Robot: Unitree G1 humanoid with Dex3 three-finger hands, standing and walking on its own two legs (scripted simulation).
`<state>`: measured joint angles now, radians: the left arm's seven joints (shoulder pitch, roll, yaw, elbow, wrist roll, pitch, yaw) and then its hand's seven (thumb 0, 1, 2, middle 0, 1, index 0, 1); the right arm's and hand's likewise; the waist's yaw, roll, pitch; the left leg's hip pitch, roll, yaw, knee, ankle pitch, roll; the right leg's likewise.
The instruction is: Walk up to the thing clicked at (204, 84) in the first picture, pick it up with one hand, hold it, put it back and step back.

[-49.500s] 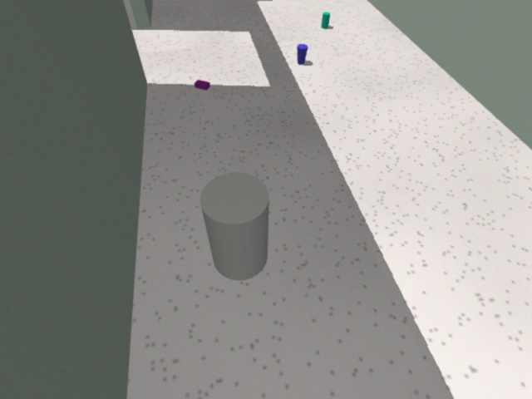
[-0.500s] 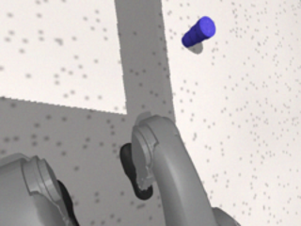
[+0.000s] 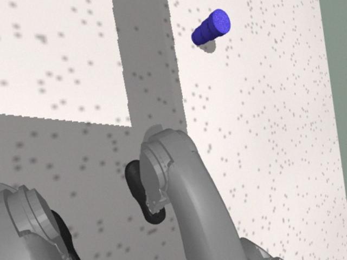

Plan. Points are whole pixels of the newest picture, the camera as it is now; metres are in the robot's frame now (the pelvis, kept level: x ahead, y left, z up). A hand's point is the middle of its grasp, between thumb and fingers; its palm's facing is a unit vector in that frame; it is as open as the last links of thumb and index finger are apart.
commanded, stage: rest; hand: left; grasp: from above
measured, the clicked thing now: out of the picture +0.44 +0.35 -0.29
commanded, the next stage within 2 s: open in 0.08 s
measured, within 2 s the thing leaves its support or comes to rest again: neither
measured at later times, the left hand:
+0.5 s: hand out of the picture +0.44 +0.34 -0.26, palm faces -0.24 -0.39 -0.89, open 12.0 cm
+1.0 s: hand out of the picture +0.44 +0.35 -0.26, palm faces -0.23 -0.39 -0.89, open 13.6 cm
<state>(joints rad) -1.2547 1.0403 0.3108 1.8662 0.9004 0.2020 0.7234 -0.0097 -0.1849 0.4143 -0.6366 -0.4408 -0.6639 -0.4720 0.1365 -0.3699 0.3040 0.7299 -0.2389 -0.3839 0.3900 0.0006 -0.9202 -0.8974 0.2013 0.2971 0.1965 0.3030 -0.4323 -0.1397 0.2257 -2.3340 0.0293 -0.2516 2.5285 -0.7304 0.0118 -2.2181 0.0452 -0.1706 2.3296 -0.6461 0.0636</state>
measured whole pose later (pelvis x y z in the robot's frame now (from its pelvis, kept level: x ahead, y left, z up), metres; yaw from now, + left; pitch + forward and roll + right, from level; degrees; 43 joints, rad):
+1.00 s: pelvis -0.01 +0.00 +0.01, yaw -1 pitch +27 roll -17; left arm -1.25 1.11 0.26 1.82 0.86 0.21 0.69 0.00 -0.46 0.92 -0.16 -1.01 -0.16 -1.00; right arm 0.13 -0.39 0.36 0.66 -0.23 -0.38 0.35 0.01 -0.91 -0.89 0.20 0.30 0.20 0.30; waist -0.45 -0.18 0.28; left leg -2.30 0.03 -0.28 2.50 -0.71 0.02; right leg -2.17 0.05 -0.19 2.27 -0.62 0.07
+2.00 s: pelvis -0.01 -0.01 +0.03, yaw +6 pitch +30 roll -10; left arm -0.87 0.77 0.04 1.17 1.05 -0.05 0.10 0.00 -0.43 0.96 -0.13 -0.94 -0.13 -0.95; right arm 0.12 -0.34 0.11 0.65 -0.10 -0.11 0.21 0.00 -0.90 -0.89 0.20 0.30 0.20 0.30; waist -0.21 0.03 0.00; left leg -2.24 0.02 -0.14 2.37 -0.67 0.02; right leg -2.16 0.01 -0.09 2.25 -0.63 0.04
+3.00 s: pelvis +0.01 -0.01 +0.17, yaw +11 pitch +32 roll -5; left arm -0.27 0.45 0.08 0.50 0.34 0.13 0.01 0.00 0.79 0.90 -0.22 -0.34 -0.21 -0.34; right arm 0.15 -0.28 -0.02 0.59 0.02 -0.03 0.02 0.01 -0.91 -0.89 0.21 0.30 0.20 0.30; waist -0.09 0.03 -0.20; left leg -1.83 0.02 -0.08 1.92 -0.66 0.00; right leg -1.78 -0.01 -0.06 1.85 -0.63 0.02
